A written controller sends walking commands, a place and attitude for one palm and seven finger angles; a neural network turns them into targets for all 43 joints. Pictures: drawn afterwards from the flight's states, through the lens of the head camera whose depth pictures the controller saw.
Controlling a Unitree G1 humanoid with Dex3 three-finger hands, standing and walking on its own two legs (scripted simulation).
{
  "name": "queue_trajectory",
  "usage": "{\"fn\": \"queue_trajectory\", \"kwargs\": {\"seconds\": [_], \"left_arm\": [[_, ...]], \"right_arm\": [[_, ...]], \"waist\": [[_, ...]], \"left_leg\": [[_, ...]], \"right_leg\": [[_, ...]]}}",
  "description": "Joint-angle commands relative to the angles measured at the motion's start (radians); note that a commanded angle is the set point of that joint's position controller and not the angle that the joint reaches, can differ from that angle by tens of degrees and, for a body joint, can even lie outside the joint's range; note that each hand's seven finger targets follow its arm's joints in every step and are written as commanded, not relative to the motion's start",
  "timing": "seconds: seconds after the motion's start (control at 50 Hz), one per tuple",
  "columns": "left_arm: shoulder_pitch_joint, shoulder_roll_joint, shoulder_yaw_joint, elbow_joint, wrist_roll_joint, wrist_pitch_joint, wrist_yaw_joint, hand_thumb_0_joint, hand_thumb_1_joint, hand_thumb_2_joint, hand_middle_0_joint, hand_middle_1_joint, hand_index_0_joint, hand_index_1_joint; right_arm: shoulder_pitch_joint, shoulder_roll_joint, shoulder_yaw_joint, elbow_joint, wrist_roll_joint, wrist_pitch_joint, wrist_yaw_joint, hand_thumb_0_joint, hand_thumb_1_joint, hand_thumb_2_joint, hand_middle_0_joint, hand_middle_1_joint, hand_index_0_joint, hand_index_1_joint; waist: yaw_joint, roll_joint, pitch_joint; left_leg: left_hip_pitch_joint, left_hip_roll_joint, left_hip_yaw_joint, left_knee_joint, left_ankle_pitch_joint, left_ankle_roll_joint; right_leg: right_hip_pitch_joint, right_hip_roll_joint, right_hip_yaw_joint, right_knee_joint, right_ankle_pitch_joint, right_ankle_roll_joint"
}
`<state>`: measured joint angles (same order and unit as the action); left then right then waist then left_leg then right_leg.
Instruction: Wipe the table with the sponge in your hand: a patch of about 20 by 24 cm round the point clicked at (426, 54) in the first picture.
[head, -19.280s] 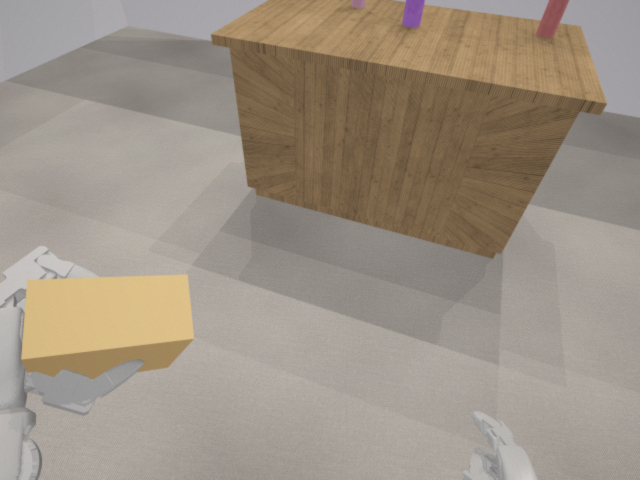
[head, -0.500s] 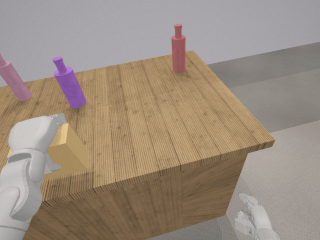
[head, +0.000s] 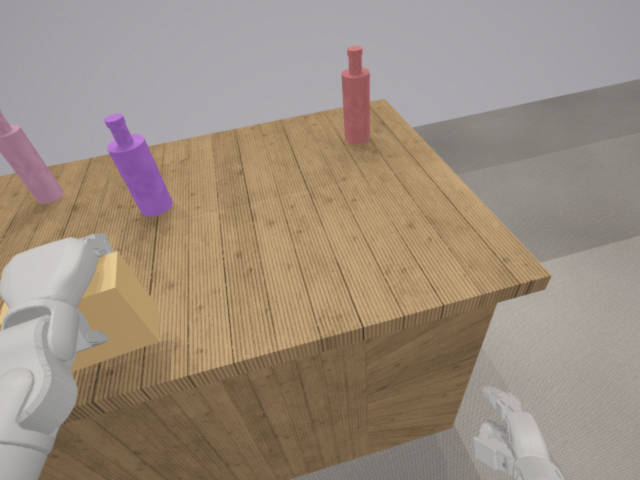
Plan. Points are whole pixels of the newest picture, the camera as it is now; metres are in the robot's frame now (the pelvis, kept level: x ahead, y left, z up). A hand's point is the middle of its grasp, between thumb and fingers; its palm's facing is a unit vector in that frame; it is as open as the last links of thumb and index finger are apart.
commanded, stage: move the sponge above the wiping area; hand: left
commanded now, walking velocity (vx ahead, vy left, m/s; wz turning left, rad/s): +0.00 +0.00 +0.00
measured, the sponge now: (97, 323) +0.25 +0.34 +0.09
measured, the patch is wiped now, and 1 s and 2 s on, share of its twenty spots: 0.00 0.00 0.00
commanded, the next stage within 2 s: none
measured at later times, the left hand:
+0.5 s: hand (94, 304) +0.25 +0.32 +0.13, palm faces +0.03 -0.10 -0.99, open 10.0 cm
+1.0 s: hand (135, 320) +0.25 +0.27 +0.11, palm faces -0.08 -0.10 -0.99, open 10.0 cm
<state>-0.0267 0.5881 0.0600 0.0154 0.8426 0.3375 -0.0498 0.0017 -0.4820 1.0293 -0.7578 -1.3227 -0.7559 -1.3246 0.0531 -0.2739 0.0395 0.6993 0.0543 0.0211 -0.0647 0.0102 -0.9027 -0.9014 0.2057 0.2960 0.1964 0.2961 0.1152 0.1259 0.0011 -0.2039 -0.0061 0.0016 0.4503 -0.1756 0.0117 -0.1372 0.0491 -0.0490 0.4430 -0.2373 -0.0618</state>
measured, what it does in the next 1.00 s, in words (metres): stands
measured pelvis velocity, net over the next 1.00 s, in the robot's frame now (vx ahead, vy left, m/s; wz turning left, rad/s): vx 0.00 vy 0.00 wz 0.01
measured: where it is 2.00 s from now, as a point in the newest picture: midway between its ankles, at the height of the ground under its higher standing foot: outside the picture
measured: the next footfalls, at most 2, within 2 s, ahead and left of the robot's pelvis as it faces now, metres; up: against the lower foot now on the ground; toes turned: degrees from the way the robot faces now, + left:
none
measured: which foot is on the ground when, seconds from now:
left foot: down 0.00-1.00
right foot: down 0.00-1.00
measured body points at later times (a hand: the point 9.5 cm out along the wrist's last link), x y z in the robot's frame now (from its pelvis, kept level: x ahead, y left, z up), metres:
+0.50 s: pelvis +0.00 +0.02 +0.00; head -0.02 -0.04 +0.45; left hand +0.24 +0.32 +0.18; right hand +0.25 -0.18 -0.09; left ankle +0.05 +0.11 -0.74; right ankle +0.01 -0.08 -0.74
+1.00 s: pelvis +0.00 +0.00 +0.00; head -0.02 -0.06 +0.45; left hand +0.25 +0.28 +0.16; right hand +0.25 -0.19 -0.09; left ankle +0.05 +0.11 -0.74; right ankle +0.01 -0.08 -0.74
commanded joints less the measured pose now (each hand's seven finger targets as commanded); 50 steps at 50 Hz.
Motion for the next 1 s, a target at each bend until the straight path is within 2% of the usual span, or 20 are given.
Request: {"fn": "queue_trajectory", "kwargs": {"seconds": [0.0,0.04,0.08,0.1,0.14,0.2,0.22,0.28,0.36,0.44,0.5,0.52,0.58,0.6,0.64,0.7,0.82,0.86,0.92,0.98], "left_arm": [[-0.243,0.166,-0.004,-0.209,0.011,0.002,-0.051,0.0,0.1,1.3,-1.2,-1.6,-1.2,-1.6],[-0.277,0.168,-0.012,-0.244,0.023,-0.049,-0.06,0.0,0.1,1.3,-1.2,-1.6,-1.2,-1.6],[-0.284,0.235,0.057,-0.292,0.034,-0.105,-0.044,0.0,0.1,1.3,-1.2,-1.6,-1.2,-1.6],[-0.333,0.293,0.107,-0.353,0.045,-0.132,-0.026,0.0,0.1,1.3,-1.2,-1.6,-1.2,-1.6],[-0.3,0.306,0.164,-0.344,0.057,-0.163,0.028,0.0,0.1,1.3,-1.2,-1.6,-1.2,-1.6],[-0.323,0.351,0.24,-0.316,0.07,-0.131,0.098,0.0,0.1,1.3,-1.2,-1.6,-1.2,-1.6],[-0.343,0.279,0.187,-0.289,0.067,-0.105,0.118,0.0,0.1,1.3,-1.2,-1.6,-1.2,-1.6],[-0.272,0.23,0.155,-0.209,0.03,-0.019,0.125,0.0,0.1,1.3,-1.2,-1.6,-1.2,-1.6],[-0.198,0.127,0.021,-0.181,0.001,0.072,0.034,0.0,0.1,1.3,-1.2,-1.6,-1.2,-1.6],[-0.196,0.054,-0.097,-0.271,0.018,0.072,-0.053,0.0,0.1,1.3,-1.2,-1.6,-1.2,-1.6],[-0.251,0.202,0.012,-0.405,0.065,0.003,-0.06,0.0,0.1,1.3,-1.2,-1.6,-1.2,-1.6],[-0.287,0.204,0.016,-0.455,0.077,-0.033,-0.047,0.0,0.1,1.3,-1.2,-1.6,-1.2,-1.6],[-0.3,0.27,0.125,-0.436,0.086,-0.102,0.025,0.0,0.1,1.3,-1.2,-1.6,-1.2,-1.6],[-0.325,0.35,0.202,-0.42,0.096,-0.098,0.054,0.0,0.1,1.3,-1.2,-1.6,-1.2,-1.6],[-0.346,0.247,0.143,-0.309,0.078,-0.078,0.097,0.0,0.1,1.3,-1.2,-1.6,-1.2,-1.6],[-0.331,0.246,0.142,-0.243,0.057,-0.003,0.108,0.0,0.1,1.3,-1.2,-1.6,-1.2,-1.6],[-0.179,0.057,-0.07,-0.237,0.011,0.094,-0.033,0.0,0.1,1.3,-1.2,-1.6,-1.2,-1.6],[-0.223,0.06,-0.103,-0.249,0.022,0.078,-0.063,0.0,0.1,1.3,-1.2,-1.6,-1.2,-1.6],[-0.255,0.169,-0.02,-0.331,0.073,0.02,-0.074,0.0,0.1,1.3,-1.2,-1.6,-1.2,-1.6],[-0.313,0.259,0.09,-0.4,0.084,-0.073,-0.018,0.0,0.1,1.3,-1.2,-1.6,-1.2,-1.6]], "right_arm": [[-0.252,-0.083,-0.02,-0.213,0.016,-0.064,-0.018,0.0,-0.9,-0.9,0.2,0.3,0.2,0.3],[-0.221,-0.08,-0.025,-0.209,0.007,-0.078,-0.024,0.0,-0.9,-0.9,0.2,0.3,0.2,0.3],[-0.201,-0.078,-0.03,-0.205,-0.004,-0.084,-0.03,0.0,-0.9,-0.9,0.2,0.3,0.2,0.3],[-0.21,-0.076,-0.026,-0.208,-0.004,-0.092,-0.032,0.0,-0.9,-0.9,0.2,0.3,0.2,0.3],[-0.185,-0.066,-0.032,-0.19,-0.017,-0.101,-0.032,0.0,-0.9,-0.9,0.2,0.3,0.2,0.3],[-0.196,-0.073,-0.034,-0.173,-0.015,-0.085,-0.016,0.0,-0.9,-0.9,0.2,0.3,0.2,0.3],[-0.198,-0.061,-0.033,-0.168,-0.01,-0.079,-0.009,0.0,-0.9,-0.9,0.2,0.3,0.2,0.3],[-0.211,-0.082,-0.042,-0.16,-0.003,-0.057,0.005,0.0,-0.9,-0.9,0.2,0.3,0.2,0.3],[-0.25,-0.09,-0.025,-0.189,0.013,-0.038,0.009,0.0,-0.9,-0.9,0.2,0.3,0.2,0.3],[-0.257,-0.079,-0.016,-0.222,0.019,-0.049,0.01,0.0,-0.9,-0.9,0.2,0.3,0.2,0.3],[-0.252,-0.079,-0.018,-0.23,0.004,-0.061,0.003,0.0,-0.9,-0.9,0.2,0.3,0.2,0.3],[-0.246,-0.062,-0.011,-0.236,-0.004,-0.074,-0.001,0.0,-0.9,-0.9,0.2,0.3,0.2,0.3],[-0.201,-0.063,-0.021,-0.2,-0.019,-0.078,-0.01,0.0,-0.9,-0.9,0.2,0.3,0.2,0.3],[-0.211,-0.073,-0.021,-0.189,-0.021,-0.079,-0.014,0.0,-0.9,-0.9,0.2,0.3,0.2,0.3],[-0.198,-0.056,-0.024,-0.165,-0.011,-0.073,-0.009,0.0,-0.9,-0.9,0.2,0.3,0.2,0.3],[-0.242,-0.077,-0.025,-0.158,0.002,-0.055,0.004,0.0,-0.9,-0.9,0.2,0.3,0.2,0.3],[-0.272,-0.075,-0.013,-0.207,0.019,-0.041,0.015,0.0,-0.9,-0.9,0.2,0.3,0.2,0.3],[-0.256,-0.081,-0.014,-0.208,0.019,-0.045,0.012,0.0,-0.9,-0.9,0.2,0.3,0.2,0.3],[-0.25,-0.077,-0.011,-0.22,0.006,-0.06,0.002,0.0,-0.9,-0.9,0.2,0.3,0.2,0.3],[-0.224,-0.067,-0.018,-0.21,-0.012,-0.07,-0.009,0.0,-0.9,-0.9,0.2,0.3,0.2,0.3]], "waist": [[-0.027,-0.078,-0.141],[-0.032,-0.097,-0.168],[-0.018,-0.103,-0.196],[-0.008,-0.063,-0.223],[0.014,-0.043,-0.229],[0.039,0.058,-0.204],[0.033,0.052,-0.207],[0.033,-0.006,-0.182],[0.006,-0.073,-0.142],[-0.016,-0.084,-0.163],[-0.003,-0.081,-0.234],[0.005,-0.07,-0.277],[0.021,-0.042,-0.233],[0.033,0.01,-0.209],[0.019,0.001,-0.16],[0.03,0.048,-0.159],[-0.003,-0.073,-0.159],[-0.026,-0.092,-0.138],[-0.007,-0.123,-0.215],[0.016,-0.094,-0.234]], "left_leg": [[0.079,-0.033,-0.045,-0.046,0.037,0.034],[0.106,-0.032,-0.045,-0.038,0.042,0.043],[0.13,-0.031,-0.056,-0.039,0.056,0.046],[0.151,-0.032,-0.066,-0.042,0.065,0.043],[0.159,-0.03,-0.064,-0.043,0.113,0.039],[0.134,-0.026,-0.079,-0.072,0.12,0.02],[0.124,-0.021,-0.065,-0.073,0.134,0.015],[0.099,-0.015,-0.053,-0.079,0.132,0.007],[0.064,-0.02,-0.047,-0.087,0.084,0.012],[0.097,-0.018,-0.06,-0.075,0.059,0.03],[0.131,-0.016,-0.08,-0.063,0.077,0.04],[0.151,-0.023,-0.071,-0.048,0.126,0.044],[0.163,-0.018,-0.084,-0.068,0.133,0.037],[0.152,-0.02,-0.09,-0.077,0.104,0.035],[0.145,-0.021,-0.069,-0.075,0.112,0.022],[0.127,-0.029,-0.066,-0.088,0.117,0.009],[0.09,-0.027,-0.048,-0.072,0.105,0.023],[0.089,-0.022,-0.056,-0.071,0.057,0.03],[0.113,-0.028,-0.056,-0.051,0.078,0.042],[0.154,-0.035,-0.058,-0.049,0.124,0.044]], "right_leg": [[-0.05,-0.036,0.109,-0.108,0.039,0.005],[-0.052,-0.039,0.085,-0.103,0.037,0.012],[-0.041,-0.034,0.083,-0.104,0.041,0.009],[-0.031,-0.023,0.106,-0.1,0.044,-0.004],[-0.023,-0.02,0.084,-0.094,0.067,-0.008],[-0.005,-0.006,0.115,-0.095,0.074,-0.033],[-0.001,-0.014,0.088,-0.086,0.08,-0.028],[-0.001,-0.019,0.079,-0.096,0.091,-0.021],[-0.013,-0.025,0.063,-0.101,0.081,-0.002],[-0.034,-0.026,0.06,-0.089,0.074,0.002],[-0.001,-0.013,0.087,-0.074,0.079,-0.006],[0.012,-0.019,0.068,-0.063,0.102,-0.004],[0.0,-0.002,0.069,-0.084,0.087,-0.012],[0.001,0.008,0.117,-0.095,0.068,-0.028],[-0.03,-0.002,0.089,-0.112,0.055,-0.027],[-0.01,-0.005,0.116,-0.119,0.066,-0.036],[-0.004,-0.026,0.071,-0.101,0.112,-0.003],[-0.037,-0.026,0.067,-0.107,0.071,0.004],[-0.008,-0.026,0.08,-0.091,0.06,0.003],[0.003,-0.015,0.085,-0.099,0.084,-0.003]]}}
